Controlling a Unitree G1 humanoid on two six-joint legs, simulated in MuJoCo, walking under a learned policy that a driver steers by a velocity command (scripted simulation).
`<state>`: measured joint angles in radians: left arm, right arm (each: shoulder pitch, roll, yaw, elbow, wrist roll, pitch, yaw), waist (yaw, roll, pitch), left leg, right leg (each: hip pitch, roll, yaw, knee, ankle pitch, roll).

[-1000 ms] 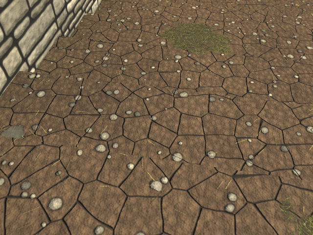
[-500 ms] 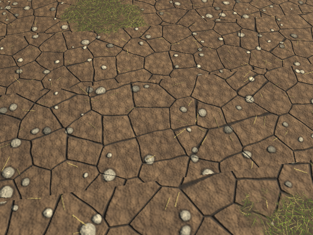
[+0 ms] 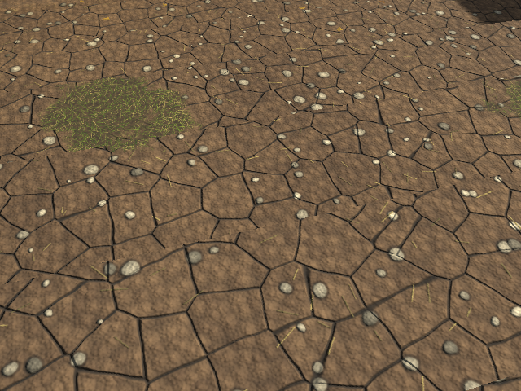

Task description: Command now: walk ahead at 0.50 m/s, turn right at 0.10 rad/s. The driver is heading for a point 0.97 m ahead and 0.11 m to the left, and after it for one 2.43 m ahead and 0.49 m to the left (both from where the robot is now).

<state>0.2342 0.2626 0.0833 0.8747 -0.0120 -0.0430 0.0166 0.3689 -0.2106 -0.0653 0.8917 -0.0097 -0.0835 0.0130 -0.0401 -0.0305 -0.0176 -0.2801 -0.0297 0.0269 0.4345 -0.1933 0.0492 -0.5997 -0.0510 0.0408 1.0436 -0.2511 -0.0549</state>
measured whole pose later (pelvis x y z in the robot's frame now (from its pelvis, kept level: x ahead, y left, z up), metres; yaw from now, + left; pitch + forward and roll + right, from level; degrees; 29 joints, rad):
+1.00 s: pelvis +0.57 +0.04 -0.18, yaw +0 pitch +4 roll -1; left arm 0.47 0.24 0.05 0.94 -0.06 -0.08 0.02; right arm 0.09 -0.22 -0.04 0.88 0.00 -0.08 0.07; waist 0.07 -0.01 0.01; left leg -0.48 0.01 0.03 0.63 -0.22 0.05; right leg -0.40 -0.01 0.17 1.73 -0.74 0.01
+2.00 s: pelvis +1.10 +0.07 -0.22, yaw +1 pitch +3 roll -2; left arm 0.49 0.23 0.08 0.91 -0.02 -0.06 0.05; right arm 0.00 -0.27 -0.06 0.82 0.02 -0.07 0.10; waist 0.11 0.05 -0.02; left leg -0.61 0.10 -0.07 0.51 0.34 0.03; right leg -0.04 -0.03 -0.03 0.70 -0.70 0.05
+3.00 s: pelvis +1.68 +0.14 -0.32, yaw +7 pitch +1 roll -2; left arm 0.36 0.23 0.08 0.93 0.02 -0.10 0.01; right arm 0.15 -0.27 -0.10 0.88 0.01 -0.03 0.03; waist 0.04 0.05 -0.03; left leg -0.66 0.06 -0.08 0.87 0.09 0.05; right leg -0.02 0.03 -0.15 0.35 -0.35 -0.03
